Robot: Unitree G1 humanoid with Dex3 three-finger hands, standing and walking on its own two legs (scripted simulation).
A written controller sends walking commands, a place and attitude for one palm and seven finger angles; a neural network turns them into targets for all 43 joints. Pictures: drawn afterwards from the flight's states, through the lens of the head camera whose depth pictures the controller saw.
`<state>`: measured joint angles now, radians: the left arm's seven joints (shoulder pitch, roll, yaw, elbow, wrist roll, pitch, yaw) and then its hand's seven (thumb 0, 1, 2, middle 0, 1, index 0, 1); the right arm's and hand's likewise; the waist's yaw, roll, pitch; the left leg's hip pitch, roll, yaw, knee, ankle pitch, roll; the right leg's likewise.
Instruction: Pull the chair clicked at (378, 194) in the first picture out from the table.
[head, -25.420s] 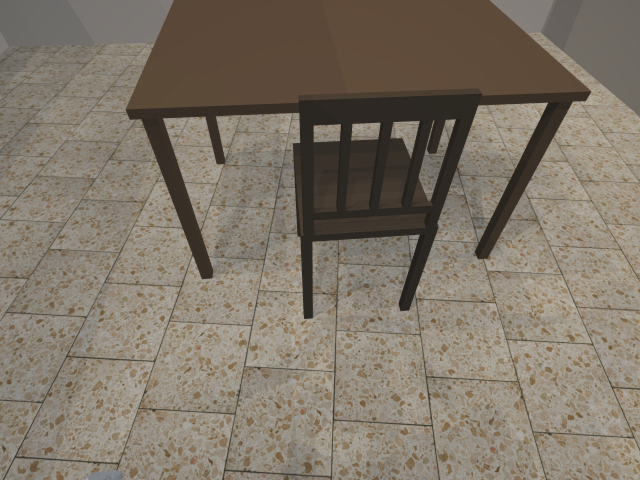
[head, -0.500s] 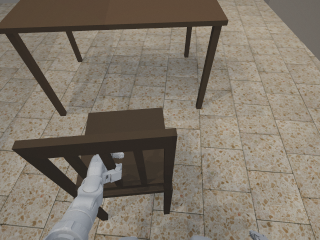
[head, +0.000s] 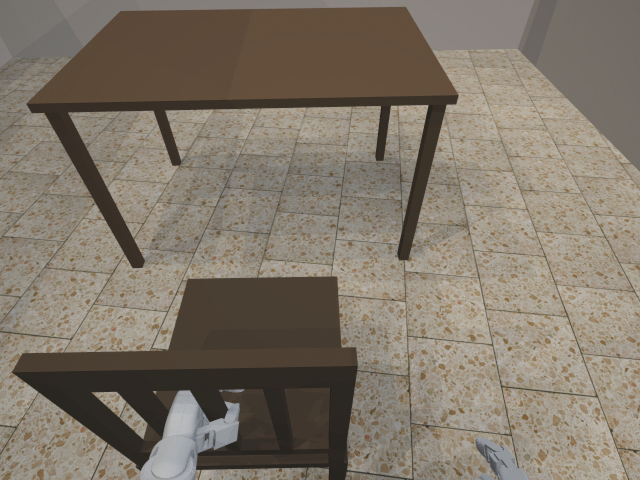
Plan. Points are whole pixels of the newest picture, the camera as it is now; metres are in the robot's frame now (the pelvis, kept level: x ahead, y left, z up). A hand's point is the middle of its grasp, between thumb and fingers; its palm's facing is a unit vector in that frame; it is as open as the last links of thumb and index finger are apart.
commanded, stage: stop walking, hand still on the chair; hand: left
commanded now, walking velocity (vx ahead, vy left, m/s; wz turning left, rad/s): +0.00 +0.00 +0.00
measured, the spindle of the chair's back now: (220, 418) +0.23 +0.16 -0.11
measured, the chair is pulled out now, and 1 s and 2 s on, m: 0.64 0.64 0.64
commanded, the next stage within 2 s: open the thumb and straighten the fingers in 0.44 s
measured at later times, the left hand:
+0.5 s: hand (230, 422) +0.22 +0.14 -0.08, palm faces +0.06 -0.98 -0.17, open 5.5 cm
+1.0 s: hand (224, 417) +0.22 +0.15 -0.08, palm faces +0.07 -0.99 -0.16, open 13.5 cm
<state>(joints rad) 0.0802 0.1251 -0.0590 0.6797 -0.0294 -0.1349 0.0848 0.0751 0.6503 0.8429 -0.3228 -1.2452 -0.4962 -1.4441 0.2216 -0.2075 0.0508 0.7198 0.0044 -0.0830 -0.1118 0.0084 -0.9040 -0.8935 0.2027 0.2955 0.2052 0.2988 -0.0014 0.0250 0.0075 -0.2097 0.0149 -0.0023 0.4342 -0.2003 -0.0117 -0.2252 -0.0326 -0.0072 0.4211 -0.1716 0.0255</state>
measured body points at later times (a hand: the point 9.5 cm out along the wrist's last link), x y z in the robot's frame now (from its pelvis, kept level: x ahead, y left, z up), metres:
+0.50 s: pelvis +0.02 -0.01 +0.00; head +0.02 -0.01 +0.45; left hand +0.21 +0.19 -0.07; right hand +0.16 -0.24 -0.10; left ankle +0.02 +0.13 -0.74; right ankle +0.04 -0.14 -0.74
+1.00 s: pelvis +0.03 +0.00 -0.04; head +0.06 -0.02 +0.41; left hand +0.22 +0.20 -0.07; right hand +0.21 -0.24 -0.11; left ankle +0.02 +0.13 -0.74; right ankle +0.04 -0.14 -0.74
